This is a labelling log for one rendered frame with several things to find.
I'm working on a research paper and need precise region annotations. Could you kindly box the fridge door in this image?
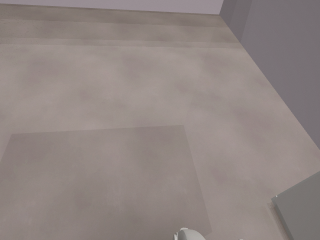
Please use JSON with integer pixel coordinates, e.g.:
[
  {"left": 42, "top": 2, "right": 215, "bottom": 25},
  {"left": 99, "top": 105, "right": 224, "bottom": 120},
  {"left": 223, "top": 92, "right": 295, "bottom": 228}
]
[{"left": 274, "top": 173, "right": 320, "bottom": 240}]

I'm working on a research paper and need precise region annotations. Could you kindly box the robot right thigh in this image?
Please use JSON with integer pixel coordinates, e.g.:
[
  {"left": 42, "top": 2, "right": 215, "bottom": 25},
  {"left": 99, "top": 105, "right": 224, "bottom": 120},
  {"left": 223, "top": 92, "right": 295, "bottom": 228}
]
[{"left": 173, "top": 229, "right": 205, "bottom": 240}]

